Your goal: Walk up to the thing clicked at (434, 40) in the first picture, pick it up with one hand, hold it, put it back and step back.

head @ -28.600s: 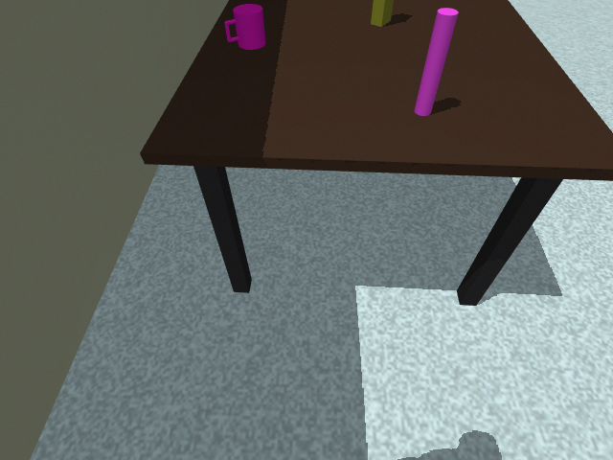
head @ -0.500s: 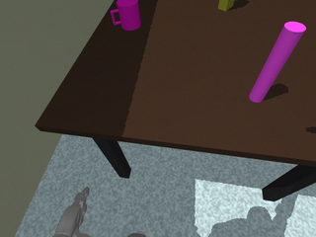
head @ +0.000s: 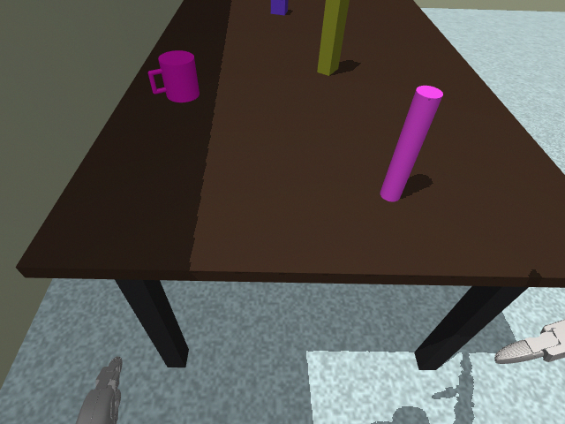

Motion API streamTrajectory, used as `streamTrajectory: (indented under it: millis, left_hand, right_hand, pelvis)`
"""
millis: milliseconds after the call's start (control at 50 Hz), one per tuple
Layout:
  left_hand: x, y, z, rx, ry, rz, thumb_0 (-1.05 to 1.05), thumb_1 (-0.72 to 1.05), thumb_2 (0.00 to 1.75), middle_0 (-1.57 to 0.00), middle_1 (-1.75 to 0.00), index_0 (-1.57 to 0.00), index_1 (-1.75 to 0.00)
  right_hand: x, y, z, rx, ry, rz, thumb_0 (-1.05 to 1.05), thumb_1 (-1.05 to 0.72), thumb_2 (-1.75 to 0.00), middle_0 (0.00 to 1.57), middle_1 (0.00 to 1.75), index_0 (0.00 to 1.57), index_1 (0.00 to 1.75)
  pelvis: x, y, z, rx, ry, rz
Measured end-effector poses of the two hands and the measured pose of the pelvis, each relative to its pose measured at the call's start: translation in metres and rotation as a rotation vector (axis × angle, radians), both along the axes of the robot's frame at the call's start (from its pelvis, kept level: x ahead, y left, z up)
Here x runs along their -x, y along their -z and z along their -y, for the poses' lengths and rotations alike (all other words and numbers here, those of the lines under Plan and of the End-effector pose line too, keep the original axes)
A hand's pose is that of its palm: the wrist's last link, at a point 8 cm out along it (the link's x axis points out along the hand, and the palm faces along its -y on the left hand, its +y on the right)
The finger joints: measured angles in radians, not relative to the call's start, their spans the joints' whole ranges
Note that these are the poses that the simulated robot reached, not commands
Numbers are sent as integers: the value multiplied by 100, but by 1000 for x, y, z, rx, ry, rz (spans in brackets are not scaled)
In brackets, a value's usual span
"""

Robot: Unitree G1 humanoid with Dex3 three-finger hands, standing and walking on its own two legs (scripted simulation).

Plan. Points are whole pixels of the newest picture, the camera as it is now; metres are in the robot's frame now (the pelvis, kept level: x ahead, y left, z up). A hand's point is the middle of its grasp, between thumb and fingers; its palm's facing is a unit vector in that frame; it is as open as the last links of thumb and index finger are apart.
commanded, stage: sink last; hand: right
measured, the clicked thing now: (407, 150) +0.55 -0.21 +0.11
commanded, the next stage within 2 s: home in 0.40 s
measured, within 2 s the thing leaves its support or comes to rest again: neither
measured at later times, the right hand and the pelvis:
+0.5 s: hand out of the picture +0.15 -0.27 +0.16, palm faces +0.46 +0.77 -0.43, open 17.5 cm; pelvis -0.03 +0.01 -0.01, yaw -1 degrees
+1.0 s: hand (457, 415) +0.15 -0.21 -0.01, palm faces +0.20 +0.95 -0.24, open 17.6 cm; pelvis -0.02 +0.00 -0.01, yaw +0 degrees
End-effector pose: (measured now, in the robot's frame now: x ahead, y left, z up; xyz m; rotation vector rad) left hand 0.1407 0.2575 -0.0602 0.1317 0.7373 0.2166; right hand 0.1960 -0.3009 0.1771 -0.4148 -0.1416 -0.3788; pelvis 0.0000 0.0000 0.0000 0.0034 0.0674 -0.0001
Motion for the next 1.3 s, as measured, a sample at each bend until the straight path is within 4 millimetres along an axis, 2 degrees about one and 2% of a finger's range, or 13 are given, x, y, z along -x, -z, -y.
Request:
streamTrajectory:
  millis: [140,260,440,540,620,700,800,960,1100,1200,1300]
  left_hand:
    - [4,-12,-8,-12,2,89,-1,-51,5,-6,-6,-6,-5]
    - [14,-10,-16,-28,2,108,0,-52,5,-5,-6,-6,-5]
    - [32,0,-18,-50,9,91,-1,-52,6,-6,-6,-6,-6]
    - [33,0,-13,-60,21,99,-1,-53,7,-6,-6,-5,-6]
    - [31,-2,-4,-55,35,114,-1,-46,15,-8,-9,-8,-10]
    - [23,-3,17,-23,74,133,-1,-29,30,-10,-14,-10,-14]
    - [13,-4,41,19,115,155,0,3,48,-13,-19,-13,-18]
    - [11,-2,33,-24,94,124,1,55,73,-17,-25,-18,-25]
    - [9,-1,33,-44,91,108,1,80,85,-19,-29,-19,-28]
    - [9,15,26,-64,86,58,1,86,88,-20,-29,-20,-29]
    - [12,30,19,-73,64,10,2,89,89,-20,-30,-20,-30]
  right_hand:
    - [52,2,-22,12,-15,-7,-1,56,-5,6,6,6,6]
    - [80,2,-22,31,20,7,-1,57,-5,6,6,6,6]
    - [87,2,-9,83,55,25,-1,56,-5,6,6,6,6]
    - [86,-3,3,114,77,57,-1,55,-6,6,6,6,6]
    - [81,4,8,96,79,53,-1,55,-5,6,6,6,6]
    - [74,29,6,31,61,-8,-1,56,-5,6,6,6,5]
    - [69,75,-10,-89,16,-155,-1,57,-4,6,6,5,5]
    - [73,153,-39,-263,-23,-435,-1,56,-5,6,6,6,5]
    - [70,210,-69,-359,-73,-638,-1,55,-5,6,6,6,5]
    - [67,231,-79,-370,-69,-714,-1,54,-6,6,6,6,6]
    - [62,234,-79,-354,-50,-733,-1,54,-6,6,6,6,6]
  pelvis:
    - [10,2,-8,9,7,20]
    - [22,5,-13,12,18,35]
    - [34,7,-15,13,18,36]
    - [35,7,-13,10,17,36]
    - [34,6,-9,7,13,36]
    - [31,6,-7,5,7,32]
    - [27,5,-3,3,7,19]
    - [21,9,1,-1,8,-5]
    - [19,14,-1,-3,6,-35]
    - [18,19,-2,-12,2,-45]
    - [16,23,-3,-17,3,-50]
